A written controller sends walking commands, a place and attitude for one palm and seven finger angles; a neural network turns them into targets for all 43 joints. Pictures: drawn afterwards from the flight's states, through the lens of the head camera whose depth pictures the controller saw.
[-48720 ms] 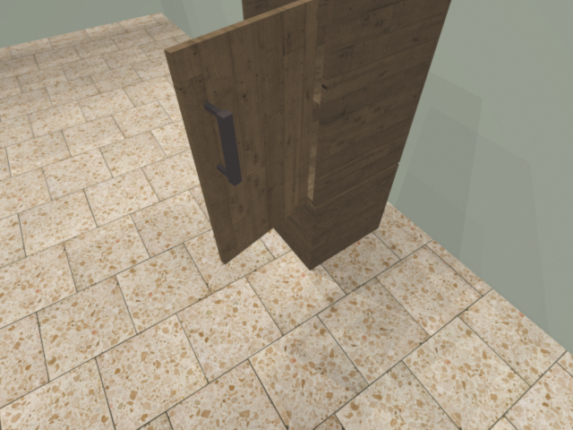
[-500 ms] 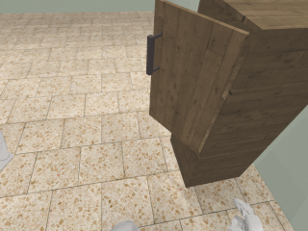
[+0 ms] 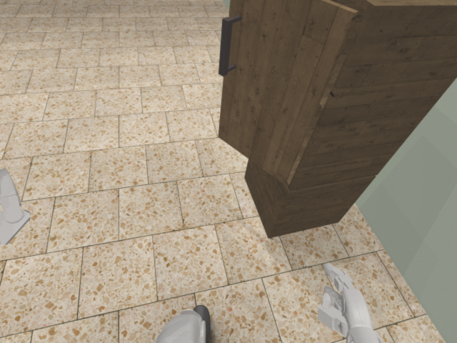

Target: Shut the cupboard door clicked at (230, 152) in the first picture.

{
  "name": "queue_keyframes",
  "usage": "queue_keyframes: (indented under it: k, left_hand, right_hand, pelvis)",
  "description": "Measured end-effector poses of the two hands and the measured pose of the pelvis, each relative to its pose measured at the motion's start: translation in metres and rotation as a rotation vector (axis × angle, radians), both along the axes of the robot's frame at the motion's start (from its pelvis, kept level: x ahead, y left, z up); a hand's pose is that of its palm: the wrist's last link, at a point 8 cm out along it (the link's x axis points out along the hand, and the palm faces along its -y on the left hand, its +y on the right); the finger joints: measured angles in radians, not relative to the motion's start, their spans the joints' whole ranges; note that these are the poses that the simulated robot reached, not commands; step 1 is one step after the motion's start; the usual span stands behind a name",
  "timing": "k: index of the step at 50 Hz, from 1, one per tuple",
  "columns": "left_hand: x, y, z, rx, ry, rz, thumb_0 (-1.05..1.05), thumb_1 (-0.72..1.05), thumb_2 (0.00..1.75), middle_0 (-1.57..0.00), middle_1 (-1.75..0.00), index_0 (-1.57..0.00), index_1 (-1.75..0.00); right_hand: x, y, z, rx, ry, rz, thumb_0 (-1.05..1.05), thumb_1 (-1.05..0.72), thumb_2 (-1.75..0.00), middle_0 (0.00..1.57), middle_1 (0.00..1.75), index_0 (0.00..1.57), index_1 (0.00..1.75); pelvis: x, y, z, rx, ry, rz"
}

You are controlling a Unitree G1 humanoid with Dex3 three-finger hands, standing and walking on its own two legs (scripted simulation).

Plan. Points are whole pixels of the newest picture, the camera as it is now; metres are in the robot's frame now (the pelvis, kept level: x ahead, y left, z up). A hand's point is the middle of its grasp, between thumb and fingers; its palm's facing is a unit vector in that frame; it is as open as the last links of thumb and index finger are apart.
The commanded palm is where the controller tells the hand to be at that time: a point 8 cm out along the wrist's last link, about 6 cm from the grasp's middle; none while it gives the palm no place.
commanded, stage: stop stepping back and stand still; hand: left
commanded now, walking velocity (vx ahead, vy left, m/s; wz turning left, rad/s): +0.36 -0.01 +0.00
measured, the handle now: (230, 46) +0.86 +0.13 +0.08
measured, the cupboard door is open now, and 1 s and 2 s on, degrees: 32 32 32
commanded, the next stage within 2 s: let the arm hang, fingers relaxed in 0.88 s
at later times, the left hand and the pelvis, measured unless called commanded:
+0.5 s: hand out of the picture +0.08 +0.29 +0.21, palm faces +0.43 -0.77 -0.48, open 7.4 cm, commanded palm +0.04 +0.33 +0.20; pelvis -0.12 +0.03 +0.01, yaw -3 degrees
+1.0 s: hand out of the picture +0.08 +0.33 +0.18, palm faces +0.45 -0.73 -0.51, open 7.4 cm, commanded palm none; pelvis -0.12 +0.05 +0.01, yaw -1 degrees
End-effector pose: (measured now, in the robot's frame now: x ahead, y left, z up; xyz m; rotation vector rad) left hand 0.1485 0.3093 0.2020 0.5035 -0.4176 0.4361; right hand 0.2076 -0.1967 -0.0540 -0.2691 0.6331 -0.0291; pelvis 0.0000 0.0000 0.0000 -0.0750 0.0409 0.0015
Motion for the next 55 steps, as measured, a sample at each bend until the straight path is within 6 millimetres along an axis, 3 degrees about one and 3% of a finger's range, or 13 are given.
queue_keyframes:
  k: [6,12,16,19,23,26,30,36,42,47,49,51,55]
  left_hand:
    - [-0.007,0.012,0.006,-0.009,-0.045,-0.068,0.01,0.89,0.90,-0.21,-0.30,-0.21,-0.30]
    - [-0.004,0.027,-0.004,-0.063,0.056,-0.064,0.01,0.89,0.90,-0.20,-0.30,-0.21,-0.30]
    - [-0.033,0.012,0.000,-0.040,0.157,-0.125,0.02,0.90,0.90,-0.20,-0.30,-0.20,-0.30]
    - [-0.064,0.002,0.010,0.040,0.179,-0.149,0.02,0.89,0.90,-0.21,-0.30,-0.21,-0.30]
    - [-0.099,0.010,0.020,0.129,0.094,-0.117,0.01,0.89,0.90,-0.21,-0.30,-0.21,-0.31]
    - [-0.112,0.031,0.023,0.093,0.014,-0.037,0.01,0.89,0.90,-0.21,-0.30,-0.22,-0.31]
    - [-0.114,0.052,0.010,-0.056,-0.012,0.044,0.01,0.89,0.90,-0.21,-0.30,-0.21,-0.30]
    - [-0.108,0.048,-0.002,-0.068,-0.009,-0.050,0.01,0.90,0.90,-0.20,-0.30,-0.20,-0.30]
    - [-0.115,0.051,0.014,0.077,0.078,-0.069,0.01,0.89,0.90,-0.21,-0.30,-0.21,-0.30]
    - [-0.117,0.052,0.015,0.127,0.128,0.022,0.01,0.89,0.90,-0.21,-0.30,-0.21,-0.30]
    - [-0.113,0.050,0.007,0.099,0.148,0.054,0.01,0.89,0.90,-0.21,-0.30,-0.21,-0.30]
    - [-0.101,0.052,-0.024,0.042,0.263,0.061,0.01,0.90,0.90,-0.20,-0.30,-0.20,-0.30]
    - [-0.090,0.042,-0.151,-0.230,0.748,0.074,0.00,0.90,0.90,-0.19,-0.30,-0.19,-0.30]
  right_hand:
    - [-0.073,-0.016,0.002,-0.046,0.032,-0.160,0.01,-0.90,-0.90,0.21,0.30,0.21,0.30]
    - [-0.149,-0.022,0.009,-0.051,0.072,-0.280,0.01,-0.90,-0.90,0.21,0.30,0.21,0.30]
    - [-0.193,-0.022,0.018,-0.039,0.108,-0.312,0.01,-0.90,-0.90,0.21,0.30,0.21,0.30]
    - [-0.213,-0.025,0.013,-0.043,0.124,-0.304,0.01,-0.90,-0.90,0.21,0.30,0.21,0.30]
    - [-0.227,-0.029,-0.012,-0.065,0.177,-0.275,0.01,-0.90,-0.90,0.21,0.30,0.21,0.30]
    - [-0.236,-0.024,-0.013,-0.055,0.191,-0.285,0.01,-0.90,-0.90,0.20,0.30,0.21,0.30]
    - [-0.235,-0.011,-0.003,-0.059,0.131,-0.281,0.01,-0.90,-0.90,0.21,0.30,0.21,0.30]
    - [-0.225,0.013,0.001,-0.069,0.021,-0.256,0.01,-0.90,-0.90,0.20,0.30,0.21,0.30]
    - [-0.229,0.041,-0.002,0.034,0.067,-0.228,0.01,-0.90,-0.90,0.21,0.30,0.21,0.30]
    - [-0.224,0.041,-0.026,0.072,0.148,-0.190,0.01,-0.90,-0.90,0.21,0.30,0.21,0.30]
    - [-0.220,0.035,-0.037,0.069,0.183,-0.181,0.01,-0.90,-0.90,0.21,0.30,0.21,0.30]
    - [-0.214,0.028,-0.046,0.075,0.227,-0.147,0.01,-0.90,-0.90,0.21,0.30,0.21,0.30]
    - [-0.205,0.016,-0.056,0.061,0.293,-0.112,0.01,-0.90,-0.90,0.21,0.30,0.21,0.30]
  pelvis:
    - [-0.010,0.019,0.000,0.020,-0.029,-0.032]
    - [-0.052,0.028,0.013,0.033,-0.079,-0.049]
    - [-0.070,0.028,0.028,0.016,-0.080,-0.065]
    - [-0.085,0.029,0.026,0.025,-0.068,-0.050]
    - [-0.111,0.034,0.009,0.049,-0.071,-0.068]
    - [-0.117,0.035,0.012,0.057,-0.068,-0.054]
    - [-0.122,0.046,0.016,0.071,-0.050,-0.056]
    - [-0.139,0.070,0.004,0.086,-0.073,-0.043]
    - [-0.137,0.066,0.015,0.070,-0.068,-0.043]
    - [-0.126,0.057,0.009,0.063,-0.042,-0.045]
    - [-0.124,0.055,0.005,0.048,-0.040,-0.040]
    - [-0.122,0.055,0.006,0.057,-0.029,-0.003]
    - [-0.120,0.058,0.004,0.099,-0.029,0.024]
